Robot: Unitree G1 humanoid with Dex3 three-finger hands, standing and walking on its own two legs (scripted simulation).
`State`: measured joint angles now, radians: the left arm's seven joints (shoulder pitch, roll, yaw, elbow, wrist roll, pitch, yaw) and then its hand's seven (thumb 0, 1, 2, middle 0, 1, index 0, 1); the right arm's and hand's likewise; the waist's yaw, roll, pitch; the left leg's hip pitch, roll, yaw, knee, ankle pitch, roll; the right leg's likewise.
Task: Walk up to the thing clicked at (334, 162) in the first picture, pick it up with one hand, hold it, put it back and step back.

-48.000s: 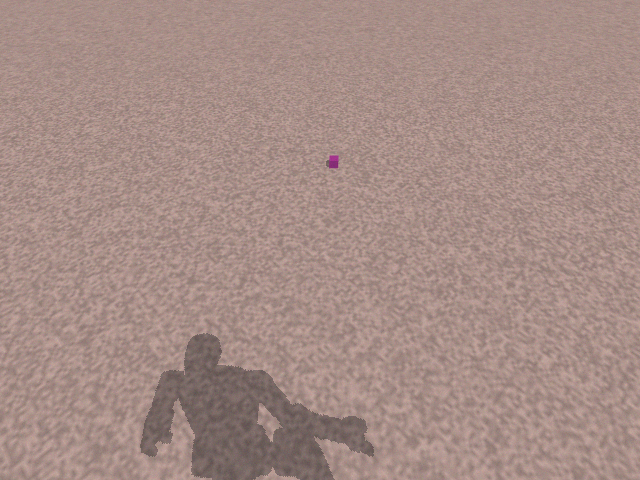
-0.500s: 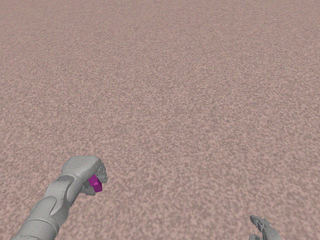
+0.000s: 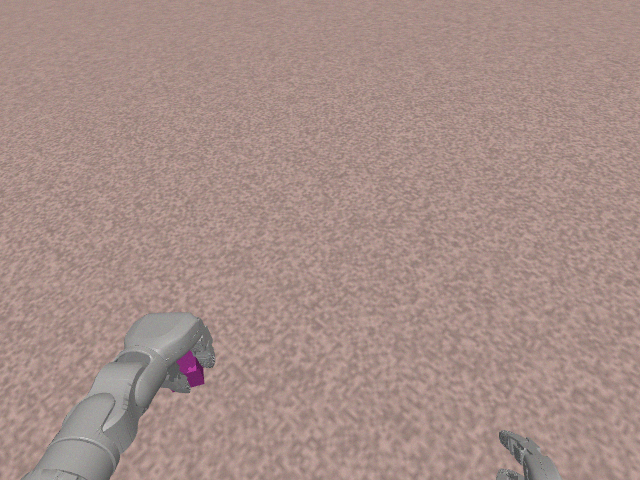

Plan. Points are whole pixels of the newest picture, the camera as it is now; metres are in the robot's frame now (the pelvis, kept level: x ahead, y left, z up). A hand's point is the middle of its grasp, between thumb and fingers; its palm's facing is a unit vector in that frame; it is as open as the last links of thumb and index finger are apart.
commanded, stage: hold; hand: left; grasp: from above
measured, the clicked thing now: (183, 367) +0.31 +0.22 -0.07
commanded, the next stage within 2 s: crouch in 0.08 s
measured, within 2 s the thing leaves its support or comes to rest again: neither
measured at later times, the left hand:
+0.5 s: hand (183, 381) +0.29 +0.22 -0.08, palm faces -0.46 +0.00 -0.89, open 5.2 cm
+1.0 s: hand (229, 397) +0.36 +0.22 -0.32, palm faces -0.41 +0.08 -0.91, open 5.1 cm
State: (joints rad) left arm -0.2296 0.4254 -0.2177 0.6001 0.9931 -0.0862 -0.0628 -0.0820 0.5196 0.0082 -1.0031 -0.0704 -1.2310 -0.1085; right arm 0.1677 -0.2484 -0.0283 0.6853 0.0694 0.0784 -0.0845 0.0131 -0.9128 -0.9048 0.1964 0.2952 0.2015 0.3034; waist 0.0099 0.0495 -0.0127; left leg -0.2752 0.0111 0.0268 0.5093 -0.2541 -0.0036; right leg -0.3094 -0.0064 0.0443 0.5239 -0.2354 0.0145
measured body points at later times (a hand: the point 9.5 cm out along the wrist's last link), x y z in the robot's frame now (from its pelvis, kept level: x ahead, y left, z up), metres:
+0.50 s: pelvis +0.00 +0.00 -0.01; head +0.03 -0.01 +0.43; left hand +0.31 +0.22 -0.03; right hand +0.14 -0.26 -0.13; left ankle +0.01 +0.12 -0.74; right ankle +0.02 -0.13 -0.74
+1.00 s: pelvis -0.06 +0.01 -0.21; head +0.10 +0.02 +0.21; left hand +0.37 +0.21 -0.27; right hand -0.02 -0.27 -0.33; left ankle +0.01 +0.12 -0.74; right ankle +0.02 -0.13 -0.74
